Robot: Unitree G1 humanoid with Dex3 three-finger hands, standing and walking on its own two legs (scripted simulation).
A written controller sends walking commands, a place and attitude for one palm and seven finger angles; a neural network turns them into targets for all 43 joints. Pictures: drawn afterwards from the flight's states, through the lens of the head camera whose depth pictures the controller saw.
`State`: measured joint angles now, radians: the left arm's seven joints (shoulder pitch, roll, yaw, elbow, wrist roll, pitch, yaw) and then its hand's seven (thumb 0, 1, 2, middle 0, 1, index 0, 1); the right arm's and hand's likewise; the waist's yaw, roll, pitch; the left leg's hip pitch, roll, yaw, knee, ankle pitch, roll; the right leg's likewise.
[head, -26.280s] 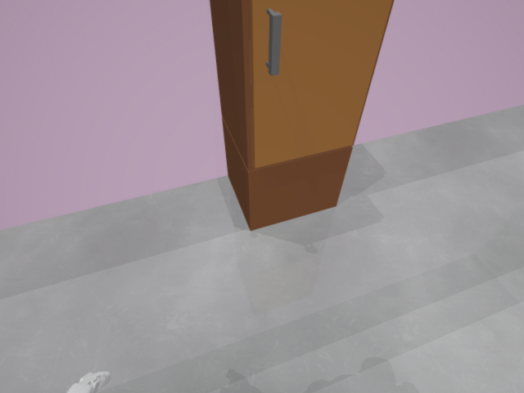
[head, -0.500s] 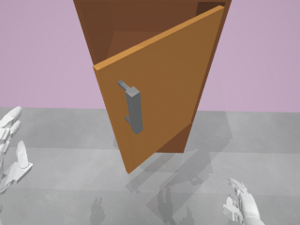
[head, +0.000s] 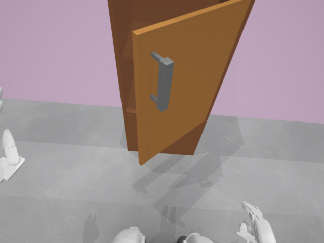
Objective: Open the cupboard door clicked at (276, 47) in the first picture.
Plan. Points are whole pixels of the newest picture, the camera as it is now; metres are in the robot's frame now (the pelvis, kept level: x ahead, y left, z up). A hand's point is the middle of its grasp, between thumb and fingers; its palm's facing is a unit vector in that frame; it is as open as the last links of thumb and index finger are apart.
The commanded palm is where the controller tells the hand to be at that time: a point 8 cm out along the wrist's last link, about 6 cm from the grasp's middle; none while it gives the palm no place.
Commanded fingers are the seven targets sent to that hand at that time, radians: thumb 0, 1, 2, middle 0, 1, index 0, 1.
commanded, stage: step back with the hand held close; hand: left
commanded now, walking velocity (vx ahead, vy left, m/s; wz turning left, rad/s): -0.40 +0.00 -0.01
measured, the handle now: (159, 82) +0.46 +0.05 +0.14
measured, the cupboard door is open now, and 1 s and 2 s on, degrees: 43 43 43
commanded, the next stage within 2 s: stop stepping back and stand still in 0.24 s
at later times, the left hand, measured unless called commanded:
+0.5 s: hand (13, 205) +0.14 +0.22 +0.19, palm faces +0.32 -0.81 -0.50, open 7.4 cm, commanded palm +0.08 +0.27 +0.20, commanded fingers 0.00 0.90 0.90 -0.20 -0.30 -0.20 -0.30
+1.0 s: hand out of the picture +0.08 +0.23 +0.18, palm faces +0.44 -0.77 -0.47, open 7.4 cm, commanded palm +0.01 +0.26 +0.20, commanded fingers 0.00 0.90 0.90 -0.20 -0.30 -0.20 -0.30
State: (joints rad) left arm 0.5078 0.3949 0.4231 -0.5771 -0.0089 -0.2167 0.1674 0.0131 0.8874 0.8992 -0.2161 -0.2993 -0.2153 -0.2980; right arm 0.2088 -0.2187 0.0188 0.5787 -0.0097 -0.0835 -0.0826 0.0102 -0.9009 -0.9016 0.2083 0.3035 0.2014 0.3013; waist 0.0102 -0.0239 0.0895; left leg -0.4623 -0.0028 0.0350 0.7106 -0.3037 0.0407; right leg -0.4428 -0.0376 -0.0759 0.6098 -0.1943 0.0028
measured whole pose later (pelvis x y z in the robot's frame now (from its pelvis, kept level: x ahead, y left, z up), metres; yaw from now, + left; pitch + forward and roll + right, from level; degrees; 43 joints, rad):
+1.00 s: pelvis -0.13 -0.04 +0.02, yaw -1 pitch -1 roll +0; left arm 0.51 0.38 0.41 -0.44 -0.01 -0.20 0.15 0.01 0.89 0.90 -0.22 -0.30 -0.21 -0.30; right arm 0.24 -0.22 0.00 0.66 0.00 -0.15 -0.08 0.01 -0.90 -0.90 0.21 0.30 0.20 0.30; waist 0.00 0.00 0.02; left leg -0.22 0.04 0.02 0.50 -0.27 -0.03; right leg -0.25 0.01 -0.08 0.50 -0.24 -0.05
